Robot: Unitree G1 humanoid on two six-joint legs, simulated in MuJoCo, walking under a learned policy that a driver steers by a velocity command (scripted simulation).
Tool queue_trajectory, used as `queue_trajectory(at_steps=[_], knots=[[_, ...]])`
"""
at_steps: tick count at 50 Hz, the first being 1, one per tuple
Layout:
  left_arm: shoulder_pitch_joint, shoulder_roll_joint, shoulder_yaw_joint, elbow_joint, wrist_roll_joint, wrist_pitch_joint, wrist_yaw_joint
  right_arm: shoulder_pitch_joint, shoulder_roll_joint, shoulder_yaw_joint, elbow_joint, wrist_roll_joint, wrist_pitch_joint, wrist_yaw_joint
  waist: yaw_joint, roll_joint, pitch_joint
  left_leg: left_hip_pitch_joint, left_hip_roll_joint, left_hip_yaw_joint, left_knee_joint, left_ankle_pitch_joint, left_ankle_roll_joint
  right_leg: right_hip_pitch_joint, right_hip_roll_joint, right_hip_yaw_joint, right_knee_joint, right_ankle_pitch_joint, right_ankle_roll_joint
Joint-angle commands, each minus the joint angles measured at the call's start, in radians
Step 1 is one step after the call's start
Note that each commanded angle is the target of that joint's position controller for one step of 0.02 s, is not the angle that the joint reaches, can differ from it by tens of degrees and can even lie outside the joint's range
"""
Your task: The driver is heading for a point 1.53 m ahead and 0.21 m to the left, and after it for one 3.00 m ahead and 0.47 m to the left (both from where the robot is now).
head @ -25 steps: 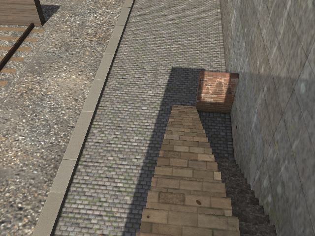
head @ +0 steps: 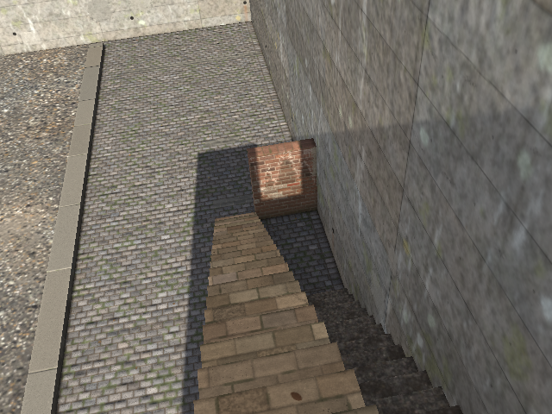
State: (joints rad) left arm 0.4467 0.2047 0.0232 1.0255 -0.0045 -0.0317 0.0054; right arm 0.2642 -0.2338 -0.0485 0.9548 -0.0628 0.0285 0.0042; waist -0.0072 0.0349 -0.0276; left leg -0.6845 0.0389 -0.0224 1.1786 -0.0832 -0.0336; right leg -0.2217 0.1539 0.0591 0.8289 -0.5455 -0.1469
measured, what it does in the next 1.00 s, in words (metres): goes down: left foot 0.19 m lower, then right foot 0.19 m lower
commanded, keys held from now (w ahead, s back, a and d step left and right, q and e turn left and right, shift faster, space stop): w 1.00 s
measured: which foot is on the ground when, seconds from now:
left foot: up 0.00-0.22, down 0.24-0.80, up 0.82-1.00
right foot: down 0.00-0.24, up 0.26-0.78, down 0.80-1.00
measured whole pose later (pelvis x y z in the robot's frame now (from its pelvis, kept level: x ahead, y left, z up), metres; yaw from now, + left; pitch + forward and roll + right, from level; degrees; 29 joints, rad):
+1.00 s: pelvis +0.43 -0.12 -0.35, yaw -3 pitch -2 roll +2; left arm 0.44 0.17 -0.01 1.03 0.00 -0.06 -0.02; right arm 0.29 -0.24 -0.04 0.97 -0.02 0.07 -0.03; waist 0.00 0.02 0.01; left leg -0.79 -0.03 -0.04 1.68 -0.21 0.01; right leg -0.32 -0.01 -0.08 0.65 -0.30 -0.06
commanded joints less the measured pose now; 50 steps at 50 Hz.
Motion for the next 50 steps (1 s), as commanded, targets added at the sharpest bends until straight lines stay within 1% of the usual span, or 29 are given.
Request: queue_trajectory(at_steps=[1, 8, 9, 11, 12, 13, 14, 15, 16, 18, 20, 23, 24, 27, 29, 31, 34, 36, 37, 40, 41, 42, 43, 44, 45, 47, 48, 49, 50], knots=[[-0.075, 0.097, 0.003, -0.074, 0.000, -0.039, 0.030, 0.012, -0.093, -0.024, -0.035, 0.001, -0.020, 0.023, -0.057, -0.098, 0.142, 0.104, -0.022, 0.017, -0.233, 0.418, 0.010, -0.279, -0.176, 0.272, -0.153, 0.247, -0.073], [0.037, 0.080, 0.005, -0.080, 0.054, -0.020, 0.053, -0.002, -0.050, 0.000, -0.075, 0.030, -0.067, 0.053, 0.057, -0.115, 0.169, 0.226, -0.076, 0.051, -0.685, 0.227, 0.080, -0.152, -0.142, 0.274, 0.160, 0.379, -0.081], [0.015, 0.084, 0.007, -0.076, 0.053, -0.010, 0.047, 0.139, -0.064, -0.009, -0.025, 0.029, -0.078, 0.053, 0.009, -0.117, 0.110, 0.381, -0.108, 0.137, -0.563, 0.223, 0.092, -0.209, -0.153, 0.266, 0.254, 0.505, -0.072], [0.036, 0.112, 0.020, -0.075, 0.034, -0.007, 0.027, 0.372, -0.113, -0.031, 0.060, 0.050, -0.088, 0.027, -0.113, 0.044, 0.054, 0.577, -0.003, 0.021, -0.956, 0.180, 0.149, -0.185, -0.060, 0.156, 0.698, 0.592, -0.034], [-0.034, 0.111, 0.030, -0.085, 0.002, -0.020, 0.018, 0.477, -0.138, -0.037, 0.069, 0.047, -0.084, 0.036, -0.191, 0.094, -0.003, 0.741, 0.118, -0.036, -0.899, 0.410, 0.233, -0.324, 0.056, 0.040, 1.195, 0.151, 0.009], [-0.034, 0.028, 0.017, -0.151, -0.041, -0.032, 0.012, 0.447, -0.100, 0.006, 0.043, 0.036, -0.069, 0.065, -0.088, 0.101, -0.067, 0.950, 0.255, -0.187, -0.409, 0.970, 0.213, -0.689, 0.081, 0.020, 1.482, -0.407, 0.024], [0.054, 0.045, 0.016, -0.189, -0.053, -0.041, 0.017, 0.460, -0.141, 0.001, 0.061, 0.034, -0.050, 0.081, -0.017, 0.110, -0.112, 1.004, 0.354, -0.352, -0.403, 1.180, 0.256, -0.803, 0.032, 0.050, 1.420, -0.277, 0.018], [-0.041, 0.099, 0.016, -0.191, -0.025, -0.033, 0.026, 0.518, -0.205, -0.028, 0.089, 0.028, -0.061, 0.071, -0.091, 0.114, -0.106, 0.992, 0.457, -0.517, -0.612, 0.498, 0.378, -0.967, -0.036, 0.089, 1.299, -0.126, 0.036], [-0.185, 0.124, 0.019, -0.203, 0.009, -0.018, 0.029, 0.475, -0.179, -0.024, 0.085, 0.022, -0.077, 0.060, -0.106, 0.044, 0.034, 0.798, 0.470, -0.597, -0.751, 0.050, 0.417, -1.004, -0.079, 0.106, 1.204, -0.072, 0.059], [-0.269, 0.110, 0.024, -0.192, 0.041, 0.022, 0.017, 0.301, -0.079, 0.009, 0.060, 0.009, -0.108, 0.052, -0.027, -0.102, 0.216, 0.427, 0.319, -0.466, -0.748, -0.180, 0.282, -0.929, -0.104, 0.149, 0.991, 0.228, 0.099], [-0.254, 0.048, 0.004, -0.204, 0.029, 0.057, -0.006, 0.238, -0.015, 0.048, 0.069, 0.037, -0.125, 0.037, 0.041, -0.038, 0.265, 0.102, 0.240, -0.319, -0.776, -0.121, 0.184, -0.697, -0.110, 0.110, 0.631, 0.487, 0.155], [-0.157, 0.015, 0.006, -0.134, 0.067, 0.088, -0.003, 0.237, -0.125, 0.018, 0.085, 0.032, -0.127, 0.034, 0.058, 0.080, 0.167, 0.051, 0.187, -0.255, -0.735, 0.026, 0.186, -0.422, -0.168, -0.051, 0.543, 0.675, 0.148], [-0.168, 0.037, 0.013, -0.121, 0.039, 0.089, -0.003, 0.237, -0.131, 0.020, 0.069, 0.041, -0.115, 0.028, 0.062, 0.061, 0.171, 0.075, 0.181, -0.216, -0.722, 0.013, 0.178, -0.398, -0.173, -0.057, 0.487, 0.669, 0.133], [-0.445, 0.099, 0.039, -0.195, 0.022, 0.068, -0.008, 0.405, -0.085, 0.026, 0.117, 0.029, -0.123, 0.011, -0.099, 0.074, 0.248, 0.498, 0.165, -0.313, -0.638, -0.425, 0.194, -0.810, -0.199, 0.047, 0.242, 0.803, 0.111], [-0.509, 0.077, 0.043, -0.218, 0.021, 0.053, -0.002, 0.469, -0.101, 0.006, 0.133, 0.023, -0.111, -0.009, -0.150, 0.113, 0.253, 0.581, 0.196, -0.344, -0.618, -0.374, 0.205, -0.881, -0.195, 0.086, 0.183, 0.749, 0.121], [-0.509, 0.042, 0.022, -0.220, 0.024, 0.023, -0.035, 0.305, -0.063, 0.011, 0.080, 0.037, -0.093, -0.027, -0.099, -0.007, 0.229, 0.284, 0.124, -0.171, -0.543, -0.542, 0.164, -0.513, -0.199, -0.037, -0.101, 1.068, 0.122], [-0.399, 0.038, 0.018, -0.172, -0.001, 0.024, -0.069, 0.254, -0.119, -0.015, 0.061, 0.056, -0.085, -0.017, -0.123, 0.052, 0.181, 0.168, 0.104, -0.088, -0.486, -0.468, 0.158, -0.159, -0.204, -0.085, -0.217, 1.040, 0.123], [-0.449, 0.020, 0.005, -0.199, -0.005, 0.011, -0.055, 0.317, -0.051, 0.003, 0.060, 0.024, -0.069, -0.023, -0.167, 0.021, 0.232, 0.312, 0.115, -0.092, -0.388, -0.413, 0.160, -0.211, -0.250, -0.054, -0.457, 1.087, 0.111], [-0.402, 0.029, 0.005, -0.178, 0.001, 0.003, -0.043, 0.311, -0.059, 0.001, 0.059, 0.021, -0.053, -0.031, -0.161, 0.022, 0.213, 0.352, 0.106, -0.108, -0.282, -0.280, 0.171, -0.154, -0.261, -0.036, -0.506, 1.048, 0.108], [0.125, 0.107, 0.044, -0.011, 0.025, -0.007, -0.028, 0.329, -0.160, -0.032, 0.055, 0.039, -0.037, -0.041, 0.081, -0.080, -0.025, 0.220, -0.011, 0.009, 0.418, -0.449, 0.200, 0.372, -0.277, -0.128, -0.604, 0.933, 0.145], [0.208, 0.205, 0.037, 0.004, 0.042, -0.014, -0.035, 0.450, -0.073, -0.034, 0.046, 0.081, -0.031, -0.037, 0.020, -0.305, -0.133, -0.066, -0.135, 0.019, 0.945, -0.930, 0.112, 0.643, -0.407, -0.031, -0.249, 1.538, 0.127], [0.257, 0.292, 0.050, 0.018, 0.004, -0.001, -0.059, 0.452, -0.053, -0.016, -0.004, 0.108, -0.034, -0.054, 0.017, -0.375, -0.262, -0.338, -0.130, -0.057, 1.111, -0.958, 0.088, 0.875, -0.545, 0.085, 0.048, 2.032, 0.096], [0.269, 0.257, 0.053, -0.009, -0.022, 0.009, -0.058, 0.391, -0.102, -0.018, -0.006, 0.121, -0.045, -0.072, 0.087, -0.256, -0.301, -0.381, -0.088, -0.089, 0.990, -0.759, 0.092, 0.797, -0.557, 0.108, -0.060, 1.776, 0.136], [0.138, 0.292, 0.067, -0.028, -0.016, -0.003, -0.027, 0.268, -0.035, 0.013, -0.041, 0.104, -0.030, -0.082, 0.078, -0.305, -0.277, -0.438, -0.065, -0.040, 0.966, -0.552, 0.065, 0.621, -0.622, 0.241, -0.255, 1.130, -0.024], [0.067, 0.169, 0.029, -0.058, -0.005, -0.016, -0.016, 0.215, -0.066, 0.006, -0.013, 0.072, -0.010, -0.081, 0.063, -0.158, -0.211, -0.359, -0.026, -0.059, 0.901, -0.420, 0.045, 0.420, -0.619, 0.294, -0.352, 0.918, -0.076], [0.041, 0.045, -0.017, -0.046, 0.028, -0.035, -0.024, 0.201, -0.069, -0.001, 0.010, 0.054, 0.034, -0.052, -0.009, -0.090, -0.044, -0.265, -0.028, -0.116, 0.631, -0.163, 0.051, 0.077, -0.515, 0.231, -0.333, 0.784, -0.045], [0.067, 0.043, -0.020, -0.031, 0.019, -0.044, -0.024, 0.169, -0.057, -0.003, 0.005, 0.038, 0.043, -0.045, -0.012, -0.124, 0.021, -0.286, -0.032, -0.091, 0.583, -0.120, 0.049, 0.000, -0.505, 0.254, -0.353, 0.682, -0.031], [0.006, -0.049, -0.063, -0.040, -0.003, -0.060, -0.017, 0.122, 0.016, 0.027, -0.012, 0.022, 0.051, -0.015, -0.060, -0.069, 0.074, -0.130, -0.013, -0.125, 0.318, 0.070, 0.029, -0.202, -0.483, 0.201, -0.430, 0.581, -0.005], [-0.034, -0.004, -0.061, -0.044, -0.006, -0.066, -0.014, 0.090, 0.037, 0.030, -0.016, 0.015, 0.057, -0.004, -0.076, -0.118, 0.099, -0.037, -0.006, -0.078, 0.183, 0.150, 0.024, -0.268, -0.455, 0.178, -0.473, 0.525, 0.000]])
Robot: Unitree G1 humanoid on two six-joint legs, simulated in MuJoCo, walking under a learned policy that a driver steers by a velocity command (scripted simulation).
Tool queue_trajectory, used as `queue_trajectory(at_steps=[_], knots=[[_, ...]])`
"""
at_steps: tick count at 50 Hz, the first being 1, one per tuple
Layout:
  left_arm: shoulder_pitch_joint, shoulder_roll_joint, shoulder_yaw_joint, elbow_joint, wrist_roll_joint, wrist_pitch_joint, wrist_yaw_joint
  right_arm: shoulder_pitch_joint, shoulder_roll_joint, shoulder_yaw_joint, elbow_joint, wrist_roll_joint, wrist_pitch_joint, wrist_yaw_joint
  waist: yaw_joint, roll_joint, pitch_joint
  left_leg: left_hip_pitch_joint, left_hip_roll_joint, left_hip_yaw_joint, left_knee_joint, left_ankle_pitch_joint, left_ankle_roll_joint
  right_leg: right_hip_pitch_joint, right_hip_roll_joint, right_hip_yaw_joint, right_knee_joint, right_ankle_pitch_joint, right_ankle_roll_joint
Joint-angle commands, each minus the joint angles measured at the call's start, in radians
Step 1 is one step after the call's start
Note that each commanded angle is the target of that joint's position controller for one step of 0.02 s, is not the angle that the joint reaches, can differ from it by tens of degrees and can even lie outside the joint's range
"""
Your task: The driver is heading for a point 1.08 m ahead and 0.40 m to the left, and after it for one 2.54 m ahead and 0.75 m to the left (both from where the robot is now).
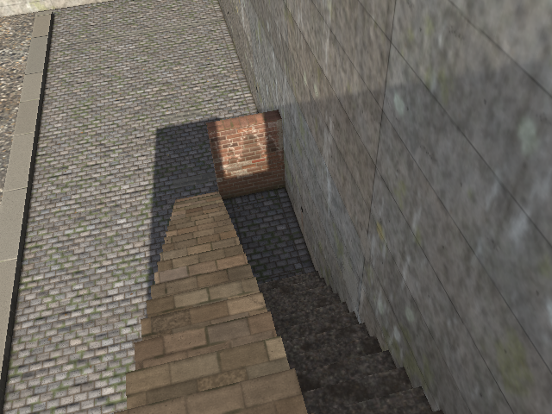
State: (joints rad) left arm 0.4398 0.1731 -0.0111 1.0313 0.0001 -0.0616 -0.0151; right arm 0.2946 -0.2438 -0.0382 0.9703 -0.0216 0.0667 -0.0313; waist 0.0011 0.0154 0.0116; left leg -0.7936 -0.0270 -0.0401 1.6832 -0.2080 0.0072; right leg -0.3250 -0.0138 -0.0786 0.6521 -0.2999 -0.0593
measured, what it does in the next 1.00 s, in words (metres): goes down, turning left: left foot 0.19 m lower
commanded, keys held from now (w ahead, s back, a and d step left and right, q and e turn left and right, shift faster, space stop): w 0.02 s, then w+q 0.74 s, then w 0.24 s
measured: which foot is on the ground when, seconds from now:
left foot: up 0.00-0.50, down 0.52-1.00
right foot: down 0.00-0.50, up 0.52-1.00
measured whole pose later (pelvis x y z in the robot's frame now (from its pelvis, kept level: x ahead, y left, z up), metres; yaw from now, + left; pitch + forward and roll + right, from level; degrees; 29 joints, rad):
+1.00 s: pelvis +0.35 +0.22 -0.25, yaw +27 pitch -2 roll -2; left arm 0.25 0.29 0.06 0.91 0.06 0.02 -0.03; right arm 0.49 -0.17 0.00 0.97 -0.02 -0.04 -0.05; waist -0.01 -0.06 -0.05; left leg -0.20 -0.23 -0.13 0.99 -0.71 0.19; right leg -0.61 0.02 0.04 0.83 0.32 0.03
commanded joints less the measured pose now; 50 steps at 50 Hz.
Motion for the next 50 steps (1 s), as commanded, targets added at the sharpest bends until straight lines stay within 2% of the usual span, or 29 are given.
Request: queue_trajectory(at_steps=[1, 2, 3, 5, 8, 9, 11, 15, 17, 20, 21, 23, 25, 26, 27, 28, 29, 30, 31, 32, 33, 34, 35, 36, 37, 39, 41, 43, 50], knots=[[-0.018, 0.078, -0.014, -0.040, -0.015, -0.037, 0.005, 0.064, 0.024, 0.012, -0.016, -0.034, 0.022, 0.037, -0.089, -0.114, 0.070, 0.088, 0.056, -0.047, -0.344, 0.286, -0.021, -0.160, -0.282, 0.328, -0.283, 0.335, -0.100], [0.006, 0.144, 0.002, -0.029, -0.001, -0.038, 0.007, 0.092, -0.002, -0.002, 0.012, -0.031, 0.026, 0.027, -0.088, -0.135, 0.027, 0.131, 0.026, -0.049, -0.316, 0.328, -0.009, -0.121, -0.288, 0.331, -0.254, 0.391, -0.115], [0.031, 0.159, 0.008, -0.026, -0.003, -0.036, 0.002, 0.076, -0.022, -0.008, 0.011, -0.019, 0.030, 0.021, -0.080, -0.161, 0.034, 0.118, 0.009, -0.046, -0.316, 0.312, -0.001, -0.093, -0.290, 0.312, -0.246, 0.408, -0.101], [0.111, 0.087, -0.006, 0.014, -0.016, -0.038, 0.001, -0.047, -0.019, -0.012, -0.038, -0.004, 0.022, 0.023, -0.034, -0.203, 0.114, -0.088, 0.003, -0.120, -0.464, 0.455, 0.025, 0.062, -0.241, 0.282, -0.215, 0.208, -0.068], [0.229, 0.094, 0.006, 0.045, 0.020, -0.036, 0.000, -0.155, -0.041, -0.027, -0.077, 0.000, -0.010, 0.007, 0.041, -0.162, 0.115, -0.226, -0.007, -0.161, -0.526, 0.424, 0.033, 0.225, -0.303, 0.339, -0.180, 0.156, -0.066], [0.199, 0.081, 0.005, 0.044, 0.012, -0.039, 0.003, -0.159, -0.014, -0.018, -0.085, 0.008, -0.016, 0.016, 0.017, -0.108, 0.131, -0.120, 0.008, -0.139, -0.651, 0.515, 0.032, 0.133, -0.287, 0.267, -0.236, 0.115, -0.058], [0.122, 0.061, 0.001, 0.027, 0.023, -0.044, 0.003, -0.221, 0.048, 0.002, -0.116, 0.000, -0.030, 0.045, 0.021, -0.120, 0.147, 0.046, 0.033, -0.080, -0.733, 0.689, 0.037, -0.009, -0.278, 0.211, -0.220, -0.091, -0.059], [0.117, 0.072, 0.006, 0.010, 0.042, -0.037, 0.002, -0.323, 0.051, 0.010, -0.170, -0.005, -0.050, 0.063, 0.093, -0.092, 0.164, 0.125, 0.042, 0.010, -0.911, 0.720, 0.038, -0.012, -0.280, 0.161, -0.151, -0.224, -0.071], [0.136, 0.087, 0.014, 0.000, 0.051, -0.025, 0.007, -0.397, 0.048, 0.009, -0.205, 0.011, -0.065, 0.063, 0.140, -0.082, 0.164, 0.135, 0.056, 0.033, -1.040, 0.707, 0.039, 0.046, -0.283, 0.147, -0.099, -0.216, -0.066], [0.148, 0.124, 0.046, -0.010, 0.076, 0.007, 0.032, -0.412, 0.035, -0.003, -0.216, 0.062, -0.063, 0.066, 0.178, -0.066, 0.163, 0.182, 0.104, 0.020, -1.221, 0.678, 0.051, 0.117, -0.280, 0.114, 0.034, -0.200, -0.061], [0.165, 0.116, 0.049, -0.006, 0.082, 0.019, 0.033, -0.359, 0.013, -0.018, -0.192, 0.068, -0.051, 0.056, 0.181, -0.067, 0.140, 0.243, 0.127, -0.006, -1.267, 0.689, 0.064, 0.126, -0.280, 0.096, 0.097, -0.185, -0.055], [0.136, 0.108, 0.053, -0.016, 0.091, 0.034, 0.023, -0.279, -0.029, -0.037, -0.167, 0.046, -0.041, 0.048, 0.146, -0.047, 0.138, 0.348, 0.149, -0.008, -1.342, 0.580, 0.086, 0.122, -0.278, 0.100, 0.207, -0.053, -0.063], [0.117, 0.130, 0.061, -0.031, 0.084, 0.045, 0.019, -0.048, -0.048, -0.060, -0.088, 0.021, -0.038, 0.040, 0.036, -0.002, 0.056, 0.596, 0.113, 0.081, -1.413, 0.527, 0.099, 0.091, -0.234, 0.021, 0.495, 0.048, -0.059], [0.139, 0.119, 0.051, -0.026, 0.075, 0.060, 0.018, 0.102, -0.078, -0.072, -0.025, -0.010, -0.032, 0.041, -0.021, 0.047, -0.060, 0.831, 0.063, 0.143, -1.343, 0.484, 0.114, 0.013, -0.173, -0.052, 0.740, -0.010, -0.045], [0.161, 0.112, 0.058, -0.041, 0.081, 0.067, 0.019, 0.190, -0.129, -0.083, 0.005, -0.006, -0.036, 0.043, -0.037, 0.166, -0.104, 1.056, 0.139, -0.004, -1.204, 0.625, 0.131, -0.268, -0.086, -0.081, 1.124, -0.530, -0.011], [0.212, 0.082, 0.051, -0.086, 0.076, 0.077, -0.003, 0.245, -0.193, -0.066, 0.012, 0.036, -0.032, 0.061, 0.011, 0.232, -0.182, 1.251, 0.214, -0.098, -0.797, 1.034, 0.147, -0.608, -0.067, -0.068, 1.421, -0.723, 0.039], [0.166, 0.115, 0.050, -0.150, 0.066, 0.073, -0.005, 0.250, -0.231, -0.075, 0.008, 0.115, -0.021, 0.073, -0.006, 0.182, -0.280, 1.253, 0.305, -0.265, -0.862, 1.134, 0.218, -0.705, -0.091, -0.035, 1.454, -0.616, 0.079], [0.069, 0.126, 0.051, -0.219, 0.068, 0.072, -0.007, 0.272, -0.291, -0.090, -0.003, 0.117, -0.019, 0.058, -0.040, 0.209, -0.321, 1.221, 0.422, -0.517, -1.090, 0.765, 0.355, -0.811, -0.065, -0.019, 1.423, -0.594, 0.114], [-0.095, 0.157, 0.057, -0.213, 0.087, 0.075, 0.008, 0.136, -0.240, -0.076, -0.058, 0.073, -0.020, 0.039, -0.042, 0.072, -0.134, 0.989, 0.370, -0.516, -1.239, 0.174, 0.344, -0.825, -0.107, 0.061, 1.246, -0.391, 0.105], [-0.069, 0.133, 0.053, -0.199, 0.077, 0.075, 0.006, 0.111, -0.231, -0.071, -0.059, 0.046, -0.032, 0.025, 0.003, 0.176, -0.079, 0.825, 0.388, -0.621, -1.233, 0.102, 0.385, -0.756, -0.109, 0.098, 1.137, -0.338, 0.113], [-0.030, 0.157, 0.061, -0.158, 0.060, 0.078, 0.015, 0.086, -0.126, -0.032, -0.047, 0.016, -0.050, 0.040, 0.049, 0.074, 0.046, 0.652, 0.307, -0.457, -1.158, 0.303, 0.290, -0.673, -0.118, 0.148, 0.940, -0.054, 0.117], [-0.003, 0.136, 0.061, -0.147, 0.069, 0.088, 0.016, 0.091, -0.157, -0.037, -0.048, 0.011, -0.064, 0.041, 0.068, 0.120, 0.035, 0.552, 0.306, -0.491, -1.154, 0.293, 0.291, -0.616, -0.081, 0.124, 0.935, -0.048, 0.118], [-0.040, 0.111, 0.052, -0.156, 0.056, 0.106, 0.013, 0.031, -0.114, -0.021, -0.074, 0.018, -0.074, 0.033, 0.085, 0.087, 0.072, 0.408, 0.244, -0.421, -1.213, 0.254, 0.252, -0.546, -0.075, 0.107, 0.811, 0.035, 0.145], [-0.046, 0.108, 0.055, -0.167, 0.064, 0.113, 0.010, 0.031, -0.122, -0.019, -0.074, 0.017, -0.076, 0.023, 0.089, 0.104, 0.051, 0.373, 0.218, -0.433, -1.206, 0.252, 0.270, -0.491, -0.047, 0.085, 0.770, 0.054, 0.144], [-0.025, 0.125, 0.065, -0.136, 0.071, 0.113, 0.005, 0.054, -0.136, -0.019, -0.069, 0.001, -0.080, 0.022, 0.094, 0.124, 0.047, 0.329, 0.190, -0.409, -1.184, 0.258, 0.249, -0.457, -0.032, 0.075, 0.803, 0.153, 0.123], [-0.022, 0.184, 0.089, -0.124, 0.064, 0.108, -0.006, 0.071, -0.118, -0.008, -0.049, 0.025, -0.092, 0.015, 0.118, 0.068, 0.050, 0.351, 0.112, -0.352, -1.155, 0.290, 0.180, -0.431, -0.027, 0.122, 0.637, 0.334, 0.103], [-0.059, 0.184, 0.093, -0.117, 0.054, 0.106, -0.002, 0.162, -0.081, 0.006, -0.012, 0.038, -0.113, 0.011, 0.081, 0.105, 0.066, 0.462, 0.098, -0.390, -1.081, 0.331, 0.158, -0.493, -0.015, 0.120, 0.587, 0.369, 0.097], [-0.112, 0.181, 0.090, -0.136, 0.068, 0.114, -0.002, 0.162, -0.077, 0.009, -0.016, 0.035, -0.125, -0.003, 0.061, 0.074, 0.086, 0.465, 0.065, -0.378, -1.051, 0.201, 0.152, -0.464, -0.006, 0.117, 0.378, 0.523, 0.096], [-0.252, 0.141, 0.068, -0.176, 0.047, 0.038, -0.026, 0.160, -0.043, 0.015, -0.078, -0.006, -0.125, -0.024, -0.013, 0.029, 0.112, 0.368, -0.006, -0.386, -0.896, 0.156, 0.161, -0.202, 0.071, 0.077, 0.113, 0.653, 0.076]])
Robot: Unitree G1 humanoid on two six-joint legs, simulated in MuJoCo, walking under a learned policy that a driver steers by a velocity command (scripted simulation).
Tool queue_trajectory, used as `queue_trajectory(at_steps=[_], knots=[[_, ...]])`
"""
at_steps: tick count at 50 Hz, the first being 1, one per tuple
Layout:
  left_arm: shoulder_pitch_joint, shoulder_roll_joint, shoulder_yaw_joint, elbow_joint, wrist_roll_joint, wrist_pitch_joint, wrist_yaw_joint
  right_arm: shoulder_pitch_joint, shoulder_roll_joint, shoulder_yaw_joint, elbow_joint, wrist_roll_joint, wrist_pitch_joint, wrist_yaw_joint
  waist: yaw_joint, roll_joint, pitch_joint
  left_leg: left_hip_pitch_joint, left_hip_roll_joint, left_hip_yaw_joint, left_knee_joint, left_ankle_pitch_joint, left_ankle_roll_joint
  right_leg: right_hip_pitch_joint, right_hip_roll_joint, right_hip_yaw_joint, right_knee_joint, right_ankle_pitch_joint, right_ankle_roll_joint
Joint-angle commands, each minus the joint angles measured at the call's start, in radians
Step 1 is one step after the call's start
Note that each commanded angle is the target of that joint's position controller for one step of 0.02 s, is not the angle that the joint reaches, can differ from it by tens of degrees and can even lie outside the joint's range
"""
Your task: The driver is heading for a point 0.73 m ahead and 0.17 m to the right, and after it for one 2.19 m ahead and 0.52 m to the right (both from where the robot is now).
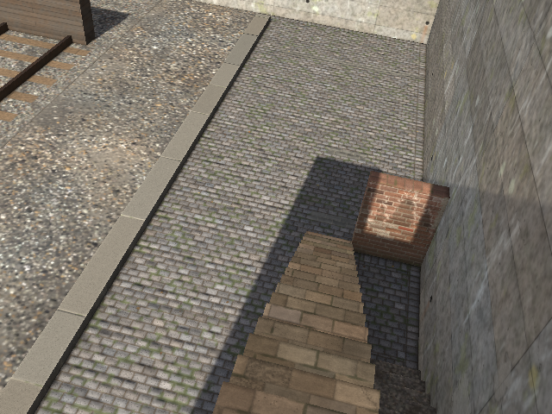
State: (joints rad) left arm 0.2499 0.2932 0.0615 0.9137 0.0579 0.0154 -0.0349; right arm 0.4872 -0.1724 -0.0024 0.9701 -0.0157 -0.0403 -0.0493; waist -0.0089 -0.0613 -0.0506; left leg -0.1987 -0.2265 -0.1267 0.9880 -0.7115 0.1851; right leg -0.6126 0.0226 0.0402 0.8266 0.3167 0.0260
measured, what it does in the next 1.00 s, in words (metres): goes down: right foot 0.19 m lower, then left foot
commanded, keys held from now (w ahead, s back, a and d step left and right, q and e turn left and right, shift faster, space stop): w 0.44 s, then w+e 0.56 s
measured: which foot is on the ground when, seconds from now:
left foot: down 0.00-0.14, up 0.16-0.46, down 0.48-0.96, up 0.98-1.00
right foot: up 0.00-0.12, down 0.14-0.52, up 0.54-0.92, down 0.94-1.00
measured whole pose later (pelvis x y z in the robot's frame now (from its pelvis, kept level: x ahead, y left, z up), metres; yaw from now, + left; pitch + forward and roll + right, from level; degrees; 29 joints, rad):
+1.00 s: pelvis +0.39 -0.01 -0.30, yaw -13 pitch -1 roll +5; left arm 0.23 0.23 0.06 0.93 0.00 0.02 -0.02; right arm 0.46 -0.22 -0.02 1.02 -0.08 -0.02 0.01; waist -0.04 -0.05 0.00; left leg -0.36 0.12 0.15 1.64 -0.81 0.00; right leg -0.23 0.03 -0.01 0.50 -0.19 -0.12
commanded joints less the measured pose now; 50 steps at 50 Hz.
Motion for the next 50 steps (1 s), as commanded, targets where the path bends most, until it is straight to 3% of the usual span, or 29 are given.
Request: queue_trajectory(at_steps=[1, 4, 6, 7, 8, 9, 10, 11, 13, 14, 16, 17, 19, 23, 25, 26, 27, 28, 29, 31, 33, 35, 39, 43, 46, 47, 48, 49, 50], knots=[[-0.036, 0.018, -0.007, -0.044, -0.012, -0.048, -0.005, -0.046, -0.113, -0.022, -0.080, -0.015, -0.016, -0.002, -0.003, 0.117, 0.183, -0.251, 0.181, -0.301, -0.153, 0.680, -0.019, 0.147, 0.043, -0.048, -0.074, -0.001, -0.019], [0.022, 0.025, -0.015, -0.031, -0.042, -0.073, 0.010, 0.035, -0.060, -0.006, -0.052, -0.027, -0.003, -0.017, -0.047, 0.101, 0.241, -0.010, 0.149, -0.281, -0.010, 0.820, -0.022, 0.093, -0.028, 0.040, -0.524, -0.091, -0.064], [0.296, 0.073, 0.011, 0.060, -0.061, -0.081, 0.012, -0.001, -0.100, -0.012, -0.032, -0.030, 0.010, 0.006, 0.050, 0.114, 0.118, -0.045, 0.162, -0.272, 0.268, 1.091, -0.016, 0.364, -0.041, 0.000, -0.519, -0.022, -0.107], [0.484, 0.117, 0.031, 0.122, -0.057, -0.072, 0.017, -0.065, -0.151, -0.028, -0.037, -0.005, 0.004, 0.031, 0.173, 0.010, 0.054, -0.184, 0.093, -0.151, 0.646, 0.905, -0.067, 0.602, -0.088, 0.003, -0.599, 0.100, -0.162], [0.593, 0.147, 0.033, 0.134, -0.072, -0.059, -0.004, -0.099, -0.119, -0.049, -0.089, 0.028, -0.009, 0.042, 0.204, -0.167, -0.068, -0.548, -0.083, 0.021, 1.196, -0.099, -0.148, 0.957, -0.306, 0.205, -0.325, 0.458, -0.276], [0.506, 0.102, -0.004, 0.110, -0.040, -0.045, -0.037, 0.003, -0.101, -0.035, -0.124, 0.058, -0.006, 0.023, 0.064, -0.161, -0.057, -0.835, -0.022, 0.039, 1.261, -0.220, -0.145, 1.080, -0.413, 0.320, -0.066, 0.996, -0.296], [0.526, 0.116, 0.008, 0.100, -0.046, -0.040, -0.037, -0.012, -0.121, -0.028, -0.125, 0.035, -0.004, 0.018, 0.093, -0.057, -0.105, -0.949, 0.025, 0.004, 1.234, -0.173, -0.133, 1.117, -0.465, 0.349, -0.114, 0.812, -0.350], [0.494, 0.075, -0.001, 0.096, -0.055, -0.045, -0.030, -0.072, -0.128, -0.023, -0.122, 0.000, 0.004, 0.024, 0.088, 0.055, -0.043, -0.945, 0.050, 0.017, 1.176, -0.072, -0.099, 0.925, -0.417, 0.314, -0.191, 0.566, -0.357], [0.394, 0.132, 0.010, 0.105, -0.032, -0.074, 0.001, -0.207, -0.113, -0.018, -0.137, -0.031, 0.035, 0.030, 0.046, 0.041, 0.081, -0.914, 0.139, -0.011, 0.985, 0.114, -0.108, 0.535, -0.411, 0.452, -0.316, -0.145, -0.410], [0.319, 0.080, -0.013, 0.102, -0.027, -0.095, -0.007, -0.254, -0.129, -0.030, -0.132, -0.040, 0.062, 0.031, 0.022, 0.102, 0.179, -0.900, 0.135, -0.067, 0.833, 0.356, -0.130, 0.361, -0.319, 0.375, -0.277, -0.260, -0.325], [0.194, 0.040, -0.044, 0.082, -0.059, -0.117, 0.007, -0.239, -0.090, -0.011, -0.148, -0.014, 0.085, 0.045, -0.071, 0.090, 0.213, -0.565, 0.177, 0.034, 0.419, 0.648, -0.199, -0.045, -0.232, 0.222, -0.363, -0.323, -0.230], [0.175, 0.066, -0.041, 0.088, -0.066, -0.119, 0.018, -0.210, -0.030, 0.003, -0.128, -0.030, 0.091, 0.055, -0.072, 0.023, 0.183, -0.340, 0.221, 0.124, 0.314, 0.781, -0.208, -0.157, -0.201, 0.193, -0.397, -0.382, -0.209], [0.186, 0.134, -0.027, 0.091, -0.069, -0.100, 0.021, -0.058, -0.050, -0.009, -0.017, -0.028, 0.078, 0.057, -0.062, -0.085, 0.077, -0.117, 0.227, 0.179, 0.395, 0.866, -0.201, -0.121, -0.191, 0.174, -0.318, -0.266, -0.196], [0.213, 0.130, -0.015, 0.069, -0.059, -0.024, 0.014, -0.174, -0.112, -0.013, -0.027, -0.022, 0.055, 0.071, 0.004, -0.079, 0.204, -0.134, 0.226, 0.233, 0.124, 0.553, -0.148, 0.037, -0.201, 0.134, -0.204, -0.315, -0.187], [0.186, 0.125, -0.005, 0.046, -0.053, 0.007, 0.041, 0.023, -0.102, -0.014, 0.012, -0.020, 0.032, 0.092, -0.087, -0.049, 0.184, 0.126, 0.199, 0.262, -0.139, 0.421, -0.140, 0.000, -0.131, 0.086, 0.068, -0.216, -0.172], [0.209, 0.109, 0.008, 0.042, -0.069, 0.009, 0.052, 0.201, -0.194, -0.040, 0.060, -0.043, -0.004, 0.103, -0.145, 0.143, 0.150, 0.265, 0.344, 0.032, -0.257, 0.734, -0.061, -0.115, 0.008, -0.003, 0.482, -0.252, -0.105], [0.234, 0.047, 0.007, 0.038, -0.065, 0.016, 0.073, 0.243, -0.248, -0.047, 0.060, -0.003, -0.031, 0.123, -0.099, 0.276, 0.132, 0.226, 0.610, -0.379, -0.402, 1.165, -0.001, -0.252, 0.127, 0.050, 0.772, -0.830, -0.082], [0.178, 0.075, 0.015, 0.031, -0.046, 0.018, 0.084, 0.281, -0.242, -0.042, 0.068, 0.023, -0.043, 0.126, -0.076, 0.100, 0.155, 0.210, 0.669, -0.413, -0.432, 1.241, 0.009, -0.366, 0.095, 0.159, 0.748, -0.834, -0.086], [0.070, 0.046, 0.006, -0.009, -0.054, 0.024, 0.077, 0.253, -0.277, -0.052, 0.064, 0.002, -0.042, 0.112, -0.085, 0.202, 0.132, 0.112, 0.712, -0.485, -0.505, 0.924, 0.082, -0.364, 0.065, 0.142, 0.737, -0.819, -0.075], [0.001, 0.060, 0.026, -0.008, -0.053, 0.046, 0.077, 0.008, -0.207, -0.035, 0.013, -0.036, -0.051, 0.084, 0.008, 0.216, 0.256, -0.150, 0.648, -0.302, -0.475, 0.655, 0.082, -0.276, 0.010, 0.154, 0.597, -0.637, -0.065], [0.047, 0.047, 0.041, 0.029, -0.046, 0.075, 0.056, -0.070, -0.140, -0.017, -0.021, -0.035, -0.056, 0.078, 0.075, 0.137, 0.191, -0.280, 0.535, -0.095, -0.427, 0.485, 0.002, -0.118, 0.039, 0.052, 0.519, -0.355, -0.056], [0.005, -0.003, 0.032, 0.009, -0.035, 0.083, 0.042, -0.069, -0.096, -0.004, -0.011, -0.014, -0.074, 0.059, 0.051, 0.188, 0.153, -0.234, 0.503, -0.019, -0.389, 0.279, -0.069, -0.178, 0.024, 0.083, 0.453, -0.222, -0.047], [-0.043, -0.028, 0.013, -0.034, -0.022, 0.076, -0.007, -0.096, -0.144, -0.010, 0.007, -0.003, -0.089, 0.044, 0.054, 0.126, 0.144, -0.419, 0.450, 0.162, -0.340, 0.055, -0.141, 0.198, 0.023, -0.036, 0.022, 0.233, -0.066], [-0.175, 0.004, 0.011, -0.072, -0.059, 0.070, 0.004, 0.003, -0.120, -0.012, 0.049, -0.067, -0.051, 0.049, -0.069, 0.147, 0.161, -0.168, 0.462, 0.197, -0.139, 0.106, -0.136, 0.140, -0.010, -0.093, -0.152, 0.203, -0.085], [0.100, 0.050, 0.036, 0.018, -0.058, 0.041, 0.023, 0.039, -0.146, -0.026, 0.074, -0.088, -0.002, 0.072, 0.038, 0.127, 0.097, -0.084, 0.433, 0.285, 0.230, 0.520, -0.128, 0.414, -0.011, -0.169, -0.341, 0.046, -0.122], [0.177, 0.038, 0.034, 0.039, -0.039, 0.026, 0.023, 0.032, -0.183, -0.042, 0.066, -0.067, 0.025, 0.059, 0.066, 0.155, 0.087, -0.051, 0.424, 0.248, 0.373, 0.623, -0.111, 0.457, -0.060, -0.044, -0.578, -0.094, -0.150], [0.276, 0.061, 0.048, 0.087, -0.019, 0.008, 0.030, 0.044, -0.221, -0.057, 0.061, -0.056, 0.035, 0.052, 0.110, 0.024, 0.060, -0.186, 0.361, 0.275, 0.671, 0.429, -0.099, 0.649, -0.073, -0.020, -0.566, 0.006, -0.163], [0.371, 0.171, 0.046, 0.125, -0.040, -0.008, 0.021, 0.063, -0.130, -0.044, -0.001, -0.054, 0.031, 0.060, 0.049, -0.172, 0.055, -0.611, 0.279, 0.260, 0.891, -0.141, -0.143, 0.926, -0.195, 0.086, -0.135, 0.633, -0.186], [0.413, 0.197, 0.045, 0.133, -0.097, -0.007, 0.012, 0.063, -0.126, -0.035, -0.024, -0.071, 0.037, 0.065, 0.038, -0.092, -0.004, -0.776, 0.308, 0.198, 0.866, -0.103, -0.156, 0.993, -0.224, 0.210, -0.077, 0.694, -0.196]])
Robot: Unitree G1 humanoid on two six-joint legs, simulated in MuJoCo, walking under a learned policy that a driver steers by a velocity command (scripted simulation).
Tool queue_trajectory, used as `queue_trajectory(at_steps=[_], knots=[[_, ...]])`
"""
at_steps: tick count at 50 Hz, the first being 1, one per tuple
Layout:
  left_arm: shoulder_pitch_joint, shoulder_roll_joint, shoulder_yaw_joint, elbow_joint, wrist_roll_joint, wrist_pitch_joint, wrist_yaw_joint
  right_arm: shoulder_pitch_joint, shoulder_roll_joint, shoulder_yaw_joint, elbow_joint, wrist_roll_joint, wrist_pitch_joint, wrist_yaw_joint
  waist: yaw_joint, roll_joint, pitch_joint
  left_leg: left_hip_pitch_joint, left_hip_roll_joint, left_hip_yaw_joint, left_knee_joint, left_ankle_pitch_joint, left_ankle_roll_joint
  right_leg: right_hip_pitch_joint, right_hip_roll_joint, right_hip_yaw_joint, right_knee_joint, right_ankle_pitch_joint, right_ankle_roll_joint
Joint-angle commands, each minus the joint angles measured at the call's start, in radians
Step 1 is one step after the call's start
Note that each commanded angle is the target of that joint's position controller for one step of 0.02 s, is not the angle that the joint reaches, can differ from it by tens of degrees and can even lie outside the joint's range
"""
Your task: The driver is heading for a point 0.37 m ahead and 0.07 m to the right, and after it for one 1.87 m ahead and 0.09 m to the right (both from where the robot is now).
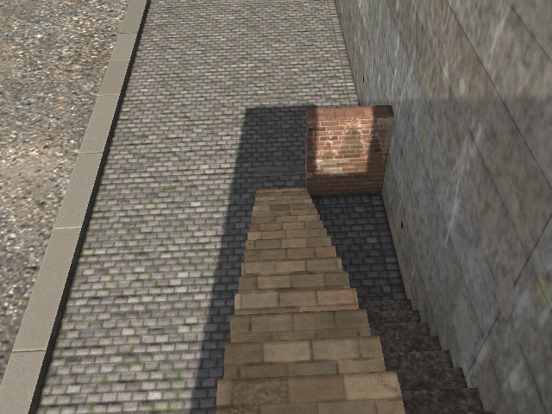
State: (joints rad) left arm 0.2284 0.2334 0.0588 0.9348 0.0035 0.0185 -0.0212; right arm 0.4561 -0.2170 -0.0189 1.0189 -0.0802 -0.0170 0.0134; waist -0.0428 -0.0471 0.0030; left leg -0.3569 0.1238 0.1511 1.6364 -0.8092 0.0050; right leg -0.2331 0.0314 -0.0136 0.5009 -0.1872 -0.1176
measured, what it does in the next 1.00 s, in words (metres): goes down, turning right: left foot 0.19 m lower, then right foot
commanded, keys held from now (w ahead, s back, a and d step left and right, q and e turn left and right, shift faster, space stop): w+e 0.42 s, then e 0.26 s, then q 0.32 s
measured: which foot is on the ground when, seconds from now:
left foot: up 0.00-0.44, down 0.46-0.90, up 0.92-1.00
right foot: down 0.00-0.44, up 0.46-0.86, down 0.88-1.00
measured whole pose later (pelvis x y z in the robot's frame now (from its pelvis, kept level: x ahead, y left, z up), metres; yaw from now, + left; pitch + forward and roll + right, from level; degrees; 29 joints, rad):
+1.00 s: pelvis +0.26 -0.10 -0.24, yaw -23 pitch -3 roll -1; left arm 0.27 0.16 -0.02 0.91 -0.02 0.01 0.01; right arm 0.36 -0.23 -0.01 0.98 0.00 0.06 0.01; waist -0.04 0.02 0.03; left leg -0.37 0.01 -0.07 1.11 -0.63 0.00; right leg -0.42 0.01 -0.10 0.84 -0.36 -0.06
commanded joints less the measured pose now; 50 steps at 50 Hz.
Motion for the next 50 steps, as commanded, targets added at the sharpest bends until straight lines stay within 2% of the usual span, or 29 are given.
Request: queue_trajectory(at_steps=[1, 2, 4, 5, 7, 8, 9, 11, 13, 16, 19, 20, 21, 22, 23, 24, 25, 26, 27, 30, 35, 38, 43, 44, 45, 46, 47, 48, 50], knots=[[0.431, 0.242, 0.052, 0.111, -0.067, -0.006, 0.004, 0.060, -0.113, -0.029, -0.076, -0.021, 0.026, -0.001, 0.077, -0.029, -0.049, -0.683, -0.032, -0.091, 0.220, 0.045, 0.001, 0.561, -0.253, 0.366, 0.218, 1.115, -0.098], [0.349, 0.226, 0.043, 0.089, -0.056, -0.011, 0.016, -0.013, -0.102, -0.029, -0.114, -0.016, 0.014, -0.008, 0.061, 0.036, -0.078, -0.667, -0.027, -0.174, 0.082, 0.265, -0.007, 0.453, -0.294, 0.480, 0.152, 0.888, -0.196], [0.294, 0.213, 0.035, 0.081, -0.024, -0.043, 0.019, -0.024, -0.095, -0.033, -0.114, 0.000, 0.021, -0.023, 0.018, -0.133, -0.058, -0.682, -0.033, -0.228, -0.049, 0.349, -0.043, 0.292, -0.348, 0.715, 0.159, 0.776, -0.296], [0.212, 0.150, 0.011, 0.047, -0.007, -0.048, 0.028, -0.114, -0.094, -0.026, -0.131, 0.013, 0.040, -0.033, -0.004, -0.005, 0.021, -0.601, -0.038, -0.224, -0.204, 0.442, -0.088, 0.083, -0.297, 0.615, 0.108, 0.688, -0.278], [0.189, 0.141, 0.002, 0.047, 0.017, -0.046, 0.040, -0.061, -0.095, -0.030, -0.079, 0.018, 0.055, -0.031, -0.037, -0.011, 0.031, -0.356, -0.088, -0.162, -0.258, 0.582, -0.074, -0.139, -0.201, 0.528, 0.102, 0.620, -0.192], [0.190, 0.136, 0.000, 0.044, 0.007, -0.051, 0.042, -0.043, -0.104, -0.036, -0.072, 0.021, 0.060, -0.031, -0.043, -0.023, 0.048, -0.327, -0.094, -0.161, -0.270, 0.611, -0.064, -0.170, -0.179, 0.502, 0.127, 0.637, -0.158], [0.208, 0.076, -0.018, 0.062, 0.012, -0.061, 0.042, -0.098, -0.149, -0.053, -0.095, 0.015, 0.049, -0.021, -0.034, 0.043, 0.073, -0.359, -0.093, -0.212, -0.392, 0.808, -0.051, -0.177, -0.104, 0.454, 0.194, 0.362, -0.116], [0.248, 0.100, -0.015, 0.049, -0.001, -0.070, 0.060, -0.157, -0.125, -0.048, -0.095, 0.016, 0.026, 0.001, 0.005, -0.018, 0.064, -0.445, -0.117, -0.196, -0.449, 0.891, -0.026, -0.083, -0.071, 0.508, 0.244, 0.219, -0.103], [0.179, 0.070, -0.026, 0.010, -0.020, -0.073, 0.075, -0.206, -0.097, -0.030, -0.132, 0.012, 0.004, 0.022, -0.016, -0.021, 0.087, -0.157, -0.157, -0.135, -0.673, 1.145, -0.045, -0.350, 0.004, 0.433, 0.252, -0.082, -0.105], [0.205, 0.056, -0.028, 0.001, 0.010, -0.092, 0.072, -0.166, -0.043, -0.014, -0.145, 0.022, -0.012, 0.017, 0.009, -0.092, 0.105, 0.077, -0.225, -0.091, -0.821, 1.040, -0.034, -0.458, 0.056, 0.399, 0.370, -0.048, -0.094], [0.291, 0.039, -0.023, 0.008, 0.045, -0.059, 0.080, -0.141, -0.075, -0.019, -0.161, 0.050, -0.050, 0.008, 0.063, -0.072, 0.119, 0.027, -0.206, -0.149, -1.166, 0.894, 0.020, -0.216, 0.078, 0.437, 0.552, 0.027, -0.099], [0.297, 0.037, -0.029, -0.002, 0.050, -0.038, 0.083, -0.101, -0.106, -0.028, -0.142, 0.069, -0.059, -0.003, 0.064, -0.041, 0.106, 0.037, -0.169, -0.165, -1.305, 0.896, 0.030, -0.118, 0.079, 0.433, 0.665, 0.126, -0.090], [0.235, 0.061, -0.025, 0.009, 0.054, -0.028, 0.063, 0.146, -0.144, -0.054, -0.050, 0.079, -0.064, 0.002, -0.069, 0.011, -0.002, 0.307, -0.170, -0.098, -1.275, 1.027, 0.021, -0.203, 0.100, 0.392, 0.881, 0.233, -0.085], [0.227, 0.053, -0.018, -0.050, 0.021, -0.037, 0.053, 0.150, -0.157, -0.053, -0.053, 0.067, -0.070, -0.017, -0.052, 0.111, 0.027, 0.409, -0.024, -0.261, -1.462, 1.094, 0.080, -0.355, 0.193, 0.314, 1.231, -0.065, -0.028], [0.196, 0.012, -0.016, -0.086, -0.027, -0.049, 0.047, 0.193, -0.164, -0.044, -0.103, 0.077, -0.055, -0.003, -0.065, 0.122, -0.122, 0.646, 0.166, -0.343, -1.118, 1.453, 0.118, -0.567, 0.245, 0.174, 1.712, -0.747, -0.010], [0.259, 0.016, -0.016, -0.165, -0.075, -0.063, 0.059, 0.200, -0.172, -0.026, -0.094, 0.052, -0.034, 0.018, 0.052, 0.173, -0.155, 0.747, 0.287, -0.466, -0.833, 2.105, 0.088, -0.784, 0.157, 0.117, 1.856, -0.756, -0.007], [0.297, 0.037, -0.016, -0.168, -0.055, -0.056, 0.065, 0.271, -0.176, -0.034, -0.067, 0.061, -0.015, 0.032, 0.038, 0.173, -0.171, 0.779, 0.365, -0.498, -0.864, 2.193, 0.109, -0.896, 0.094, 0.088, 1.825, -0.621, 0.018], [0.168, 0.080, -0.009, -0.181, -0.017, -0.037, 0.065, 0.300, -0.223, -0.053, -0.038, 0.068, -0.026, 0.022, -0.038, 0.172, -0.120, 0.658, 0.423, -0.648, -1.047, 1.684, 0.262, -0.992, 0.078, 0.045, 1.808, -0.535, 0.064], [-0.059, 0.121, -0.002, -0.224, 0.023, -0.009, 0.077, 0.214, -0.164, -0.035, -0.066, 0.040, -0.041, 0.020, -0.062, 0.085, 0.019, 0.451, 0.357, -0.641, -1.131, 1.301, 0.262, -1.003, 0.006, 0.116, 1.716, -0.372, 0.070], [-0.070, 0.072, 0.002, -0.223, 0.020, 0.072, 0.068, 0.108, -0.080, 0.004, -0.069, 0.041, -0.070, 0.019, 0.030, 0.038, 0.205, -0.002, 0.221, -0.403, -1.152, 1.079, 0.130, -0.858, -0.009, 0.111, 1.525, -0.088, 0.080], [-0.102, -0.021, -0.025, -0.255, 0.021, 0.093, 0.030, 0.014, -0.092, 0.022, -0.088, 0.055, -0.078, -0.004, 0.073, 0.182, 0.166, -0.250, 0.085, -0.179, -1.104, 1.003, 0.002, -0.567, 0.036, -0.013, 0.993, 0.254, 0.097], [-0.027, 0.023, -0.005, -0.172, 0.025, 0.098, 0.051, 0.125, -0.148, 0.012, -0.050, 0.046, -0.058, -0.009, 0.037, 0.205, 0.035, 0.030, 0.124, -0.226, -1.016, 1.173, 0.057, -0.559, 0.031, 0.021, 0.923, 0.238, 0.099], [0.024, 0.014, -0.037, -0.113, -0.020, 0.060, 0.012, -0.100, -0.123, 0.033, -0.084, 0.044, -0.006, -0.003, 0.120, 0.230, 0.051, -0.106, 0.101, -0.165, -0.987, 1.055, 0.094, -0.063, -0.041, -0.001, 0.343, -0.081, 0.097], [0.109, -0.013, -0.047, -0.064, -0.019, 0.033, -0.004, -0.068, -0.157, 0.022, -0.068, 0.053, 0.005, -0.009, 0.145, 0.210, 0.054, -0.109, 0.088, -0.177, -0.929, 1.014, 0.092, 0.093, -0.023, -0.047, 0.191, -0.026, 0.095], [0.206, 0.082, -0.034, -0.017, -0.024, 0.006, -0.003, 0.071, -0.151, 0.004, -0.052, 0.058, 0.015, -0.008, 0.122, 0.014, 0.055, -0.138, 0.000, -0.128, -0.707, 0.849, 0.048, 0.227, -0.129, 0.081, 0.114, 0.601, 0.067], [0.252, 0.081, -0.048, 0.005, -0.036, -0.014, 0.004, 0.212, -0.045, 0.010, -0.032, 0.059, 0.037, -0.007, 0.022, -0.112, -0.044, -0.203, -0.086, -0.163, -0.461, 0.157, -0.006, 0.277, -0.327, 0.339, 0.148, 0.967, -0.040], [0.237, 0.085, -0.063, -0.028, -0.042, -0.024, 0.013, 0.122, -0.069, -0.001, -0.045, 0.087, 0.065, -0.020, 0.056, -0.138, -0.104, -0.189, -0.152, -0.244, -0.436, 0.077, -0.007, 0.155, -0.396, 0.506, -0.019, 0.731, -0.087], [0.152, 0.108, -0.063, -0.054, -0.034, -0.027, 0.019, -0.016, -0.109, -0.013, -0.090, 0.085, 0.082, -0.018, 0.042, -0.141, -0.043, -0.205, -0.159, -0.240, -0.438, 0.108, 0.001, 0.019, -0.372, 0.497, -0.143, 0.286, -0.114], [-0.024, 0.070, -0.071, -0.110, -0.012, -0.033, 0.033, -0.131, -0.133, -0.032, -0.107, 0.084, 0.110, -0.005, -0.016, -0.118, 0.005, -0.105, -0.125, -0.237, -0.492, 0.220, 0.004, -0.159, -0.321, 0.361, -0.200, -0.074, -0.092]])
Keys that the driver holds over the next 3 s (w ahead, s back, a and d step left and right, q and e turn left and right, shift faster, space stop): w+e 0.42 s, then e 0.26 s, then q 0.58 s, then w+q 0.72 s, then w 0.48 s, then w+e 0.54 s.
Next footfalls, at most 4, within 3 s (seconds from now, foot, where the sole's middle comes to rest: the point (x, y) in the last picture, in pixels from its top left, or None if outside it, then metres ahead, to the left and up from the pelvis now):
0.46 left None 0.28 0.05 -0.98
0.88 right None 0.31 -0.22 -0.98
1.18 left None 0.30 -0.05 -0.98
1.52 right None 0.29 -0.26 -0.98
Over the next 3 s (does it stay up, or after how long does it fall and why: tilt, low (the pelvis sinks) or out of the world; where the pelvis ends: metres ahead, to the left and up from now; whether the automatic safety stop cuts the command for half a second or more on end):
stays up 0.67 0.10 -0.46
